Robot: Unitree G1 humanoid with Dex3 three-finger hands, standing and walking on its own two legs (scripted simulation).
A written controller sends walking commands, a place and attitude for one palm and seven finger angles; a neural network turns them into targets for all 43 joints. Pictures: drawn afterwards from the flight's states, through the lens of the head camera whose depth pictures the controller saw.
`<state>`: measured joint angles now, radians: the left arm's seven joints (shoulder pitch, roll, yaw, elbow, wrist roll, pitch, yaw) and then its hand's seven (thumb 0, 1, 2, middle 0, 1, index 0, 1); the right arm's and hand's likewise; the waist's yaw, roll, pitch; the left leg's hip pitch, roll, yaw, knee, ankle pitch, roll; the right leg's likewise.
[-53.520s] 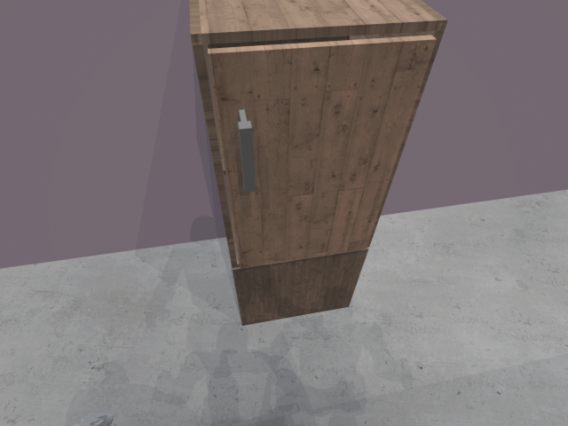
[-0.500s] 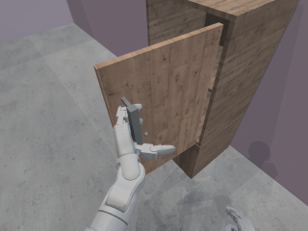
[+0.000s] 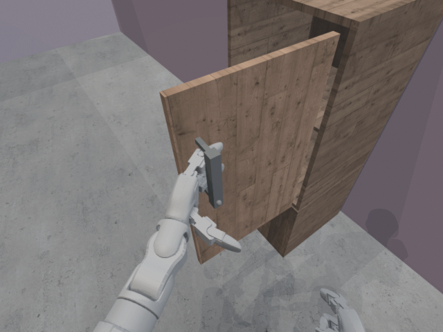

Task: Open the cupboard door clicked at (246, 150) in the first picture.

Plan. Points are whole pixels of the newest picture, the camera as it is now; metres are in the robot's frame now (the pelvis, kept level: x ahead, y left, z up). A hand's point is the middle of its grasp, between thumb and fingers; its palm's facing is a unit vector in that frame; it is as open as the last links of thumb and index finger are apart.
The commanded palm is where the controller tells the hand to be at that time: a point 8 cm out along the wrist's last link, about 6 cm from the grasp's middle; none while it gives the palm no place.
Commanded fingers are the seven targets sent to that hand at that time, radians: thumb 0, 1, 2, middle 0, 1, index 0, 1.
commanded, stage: slide the hand sideways off the handle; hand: left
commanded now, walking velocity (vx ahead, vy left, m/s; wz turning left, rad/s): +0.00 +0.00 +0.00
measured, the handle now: (208, 173) +0.38 +0.06 +0.10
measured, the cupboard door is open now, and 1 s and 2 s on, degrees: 88 88 88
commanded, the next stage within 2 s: draw the hand back to the body in 1.02 s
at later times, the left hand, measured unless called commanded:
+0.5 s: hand (198, 222) +0.27 +0.06 +0.09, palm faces -0.15 -0.99 -0.03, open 16.2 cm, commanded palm +0.25 +0.13 +0.10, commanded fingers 0.00 -0.50 0.30 -0.15 -0.30 -0.15 -0.30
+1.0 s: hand (164, 240) +0.24 +0.11 +0.09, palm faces -0.11 -0.99 -0.04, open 16.3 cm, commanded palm +0.21 +0.17 +0.10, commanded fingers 0.00 -0.50 0.30 -0.15 -0.30 -0.15 -0.30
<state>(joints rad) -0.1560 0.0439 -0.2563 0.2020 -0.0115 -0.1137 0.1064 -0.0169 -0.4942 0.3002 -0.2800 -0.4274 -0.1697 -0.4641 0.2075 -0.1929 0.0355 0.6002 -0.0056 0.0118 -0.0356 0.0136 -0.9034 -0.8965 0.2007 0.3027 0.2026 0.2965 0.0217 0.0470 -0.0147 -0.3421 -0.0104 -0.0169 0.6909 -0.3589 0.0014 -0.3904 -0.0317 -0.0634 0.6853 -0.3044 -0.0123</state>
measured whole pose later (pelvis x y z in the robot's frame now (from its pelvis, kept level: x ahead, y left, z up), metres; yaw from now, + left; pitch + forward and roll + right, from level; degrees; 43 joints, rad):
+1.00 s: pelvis +0.03 -0.01 -0.01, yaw -1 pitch +3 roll +0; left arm 0.41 0.17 -0.02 -0.28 -0.18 -0.12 -0.17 -0.02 -0.50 0.30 -0.16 -0.30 -0.15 -0.31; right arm 0.24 -0.23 0.04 0.53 0.01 -0.17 -0.05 0.02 -0.90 -0.90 0.20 0.30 0.20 0.30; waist 0.02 0.05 -0.04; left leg -0.37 0.01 -0.02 0.75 -0.43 -0.01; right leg -0.42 -0.01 -0.06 0.74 -0.37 -0.02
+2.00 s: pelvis +0.03 +0.02 +0.02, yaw -2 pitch -3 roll -1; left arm 0.49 0.29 0.17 -0.42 -0.01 -0.09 0.12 -0.01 0.05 0.53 -0.18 -0.30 -0.17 -0.30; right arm 0.21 -0.21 0.05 0.64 -0.02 -0.17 -0.09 0.02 -0.90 -0.90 0.20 0.30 0.20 0.30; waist 0.06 0.05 0.03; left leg -0.11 -0.01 0.01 0.48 -0.32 0.02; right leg -0.15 -0.02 -0.04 0.44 -0.24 0.02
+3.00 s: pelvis +0.02 +0.01 +0.02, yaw -3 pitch -1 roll -1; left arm 0.49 0.37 0.40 -0.40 -0.03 -0.18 0.12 0.01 0.89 0.90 -0.21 -0.30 -0.21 -0.31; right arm 0.16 -0.24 0.00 0.62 -0.01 -0.09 -0.07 0.02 -0.90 -0.90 0.20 0.30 0.20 0.30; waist 0.02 0.07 0.03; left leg -0.15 0.02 0.02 0.44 -0.27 0.00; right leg -0.19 0.01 -0.03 0.38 -0.17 0.00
